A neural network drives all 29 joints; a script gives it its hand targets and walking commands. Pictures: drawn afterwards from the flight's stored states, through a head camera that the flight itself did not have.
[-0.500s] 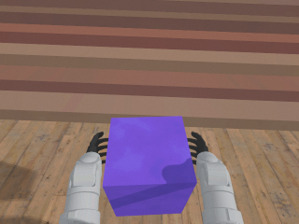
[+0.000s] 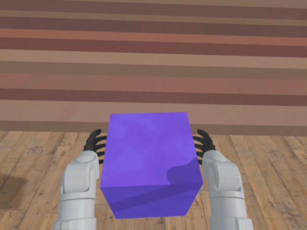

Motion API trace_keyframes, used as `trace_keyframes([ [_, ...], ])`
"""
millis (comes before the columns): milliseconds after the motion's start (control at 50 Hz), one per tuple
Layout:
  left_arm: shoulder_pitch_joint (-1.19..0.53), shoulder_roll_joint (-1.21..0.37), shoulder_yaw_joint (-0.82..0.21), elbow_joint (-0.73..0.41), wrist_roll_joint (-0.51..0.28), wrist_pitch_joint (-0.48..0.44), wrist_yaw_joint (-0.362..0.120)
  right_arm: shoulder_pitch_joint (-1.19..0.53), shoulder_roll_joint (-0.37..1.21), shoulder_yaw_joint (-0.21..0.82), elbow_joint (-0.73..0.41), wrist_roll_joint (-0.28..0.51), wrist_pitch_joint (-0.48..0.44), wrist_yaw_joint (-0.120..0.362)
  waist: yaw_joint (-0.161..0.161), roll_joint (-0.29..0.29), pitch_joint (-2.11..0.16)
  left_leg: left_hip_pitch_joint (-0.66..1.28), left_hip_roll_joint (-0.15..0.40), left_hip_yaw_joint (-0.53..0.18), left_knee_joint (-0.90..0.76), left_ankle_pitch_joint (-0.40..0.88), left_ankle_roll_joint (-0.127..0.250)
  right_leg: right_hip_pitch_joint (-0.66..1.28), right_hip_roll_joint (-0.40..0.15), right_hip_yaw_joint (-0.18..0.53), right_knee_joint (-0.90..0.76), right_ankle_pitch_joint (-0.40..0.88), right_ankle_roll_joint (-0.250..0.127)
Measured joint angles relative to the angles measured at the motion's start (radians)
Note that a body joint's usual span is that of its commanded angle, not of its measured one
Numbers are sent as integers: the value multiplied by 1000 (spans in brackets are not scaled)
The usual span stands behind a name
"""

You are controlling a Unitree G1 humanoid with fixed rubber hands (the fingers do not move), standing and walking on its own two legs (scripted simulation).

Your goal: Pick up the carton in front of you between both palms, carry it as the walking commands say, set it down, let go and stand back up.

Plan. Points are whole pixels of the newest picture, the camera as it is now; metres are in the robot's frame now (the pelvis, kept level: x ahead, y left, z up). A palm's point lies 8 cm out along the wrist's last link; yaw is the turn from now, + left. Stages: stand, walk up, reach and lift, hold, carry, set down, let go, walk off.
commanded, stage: carry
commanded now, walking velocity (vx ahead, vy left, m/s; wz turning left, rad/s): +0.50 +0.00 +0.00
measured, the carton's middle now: (150, 167) +0.30 +0.01 +0.01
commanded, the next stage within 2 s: none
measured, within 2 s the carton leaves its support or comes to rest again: neither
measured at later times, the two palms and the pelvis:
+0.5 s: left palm (117, 103) +0.51 +0.12 +0.08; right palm (203, 104) +0.52 -0.18 +0.08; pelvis +0.25 -0.03 +0.00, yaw +3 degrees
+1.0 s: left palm (119, 55) +0.87 +0.15 +0.10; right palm (181, 58) +0.85 -0.15 +0.11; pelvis +0.57 +0.02 +0.00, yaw -2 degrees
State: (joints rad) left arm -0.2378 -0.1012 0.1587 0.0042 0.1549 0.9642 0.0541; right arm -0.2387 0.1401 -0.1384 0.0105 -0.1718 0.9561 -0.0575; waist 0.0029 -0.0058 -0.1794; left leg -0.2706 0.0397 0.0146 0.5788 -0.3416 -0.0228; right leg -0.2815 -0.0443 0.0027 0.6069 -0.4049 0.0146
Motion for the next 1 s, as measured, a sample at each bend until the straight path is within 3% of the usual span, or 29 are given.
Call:
trace_keyframes([
  [60, -8, 9, -20, -43, -34, 78, 18, 17, -16, 21, -78, 19, 88, -21, 1, 23, -13, 6, 25, -10, 21, -52, -9, 33, 7, -41, -48, 53, 12],
  [100, -18, -8, -35, -71, -37, 116, 31, 33, -38, 16, -139, 42, 135, -23, -2, 23, -16, -29, 38, 17, 95, -65, -7, 46, 7, -62, -44, 16, 16],
  [140, -6, -34, -47, -113, -31, 149, 45, 53, -51, 2, -188, 69, 172, -22, -3, 0, -14, -58, 22, 64, 116, -120, -6, 67, -9, -72, -52, -18, 17],
  [180, 24, -44, -50, -184, -23, 183, 54, 53, -39, -7, -220, 83, 197, -22, 1, -27, 3, -37, -8, 111, 18, -43, 12, 85, -29, -61, -43, -46, 23],
  [220, 72, -33, -30, -258, -36, 208, 53, 52, 5, 2, -229, 71, 202, -24, 1, -39, 10, 4, -15, 146, -9, -33, 34, 28, -49, -68, 99, -42, 20],
  [280, 101, -29, -18, -307, -55, 233, 51, 76, -4, 53, -265, 65, 224, -31, -8, 10, 29, 81, 11, 152, -84, -66, 31, -95, -6, -101, 292, -139, -3],
  [320, 92, -31, -19, -322, -62, 243, 50, 86, -7, 56, -306, 67, 240, -38, -21, 36, 49, 136, 27, 142, -151, -56, 10, -162, 17, -133, 257, -129, -17],
  [380, 68, -33, -31, -341, -64, 240, 46, 82, -7, 41, -366, 68, 255, -41, -36, 58, 78, 211, 47, 128, -189, -80, -6, -202, 38, -179, 48, 39, -27],
  [420, 47, -37, -41, -346, -59, 238, 43, 80, -7, 25, -397, 71, 258, -41, -42, 55, 93, 227, 66, 127, -90, -145, -15, -164, 45, -218, -63, 176, -48],
  [440, 41, -39, -52, -334, -54, 232, 42, 84, -9, 13, -402, 75, 257, -41, -39, 56, 90, 196, 85, 126, 24, -154, -13, -154, 45, -232, -36, 208, -75],
  [500, 44, -38, -66, -305, -38, 239, 41, 83, -7, -4, -374, 78, 267, -39, -20, 27, 84, 8, 56, 57, 434, -131, 14, -92, 43, -241, -29, 123, -114],
  [540, 61, -35, -61, -310, -34, 249, 41, 79, -7, 6, -352, 77, 273, -37, -5, 9, 81, -107, 45, 59, 546, -78, 28, -28, 44, -235, -101, 124, -96],
  [660, 66, -34, -33, -354, -46, 252, 42, 61, -4, 34, -354, 63, 261, -31, 35, -18, 82, -312, 44, 94, 344, 84, 20, 164, 37, -199, -298, 121, -82],
  [800, 54, -36, -36, -346, -51, 251, 38, 81, -7, 39, -382, 50, 263, -29, 28, -9, 76, -329, 19, 189, -18, 279, 45, 380, 23, -179, -380, 10, -30],
  [840, 52, -36, -36, -365, -52, 262, 39, 76, -6, 38, -397, 56, 273, -32, 23, -13, 91, -275, -3, 225, -76, 290, 56, 423, 8, -174, -324, -60, -12],
  [880, 40, -32, -24, -390, -56, 272, 41, 52, -3, 39, -402, 63, 277, -37, 5, -33, 110, -229, -25, 252, -60, 272, 88, 387, -33, -176, -108, -113, -7],
  [900, 27, -29, -14, -396, -60, 276, 42, 33, 0, 37, -397, 64, 276, -39, -8, -43, 123, -232, -29, 260, -10, 236, 115, 315, -49, -145, 80, -79, -17],
  [940, -1, -25, -1, -408, -64, 288, 45, -3, 7, 27, -397, 68, 284, -47, -24, -33, 154, -207, -22, 264, 9, 177, 143, 135, -25, -59, 435, -40, -34],
  [1000, -47, -38, 15, -428, -63, 304, 47, -34, 14, -1, -431, 79, 300, -54, -34, -17, 182, -127, -23, 259, -75, 168, 134, -80, -14, -34, 611, 42, -60],
])
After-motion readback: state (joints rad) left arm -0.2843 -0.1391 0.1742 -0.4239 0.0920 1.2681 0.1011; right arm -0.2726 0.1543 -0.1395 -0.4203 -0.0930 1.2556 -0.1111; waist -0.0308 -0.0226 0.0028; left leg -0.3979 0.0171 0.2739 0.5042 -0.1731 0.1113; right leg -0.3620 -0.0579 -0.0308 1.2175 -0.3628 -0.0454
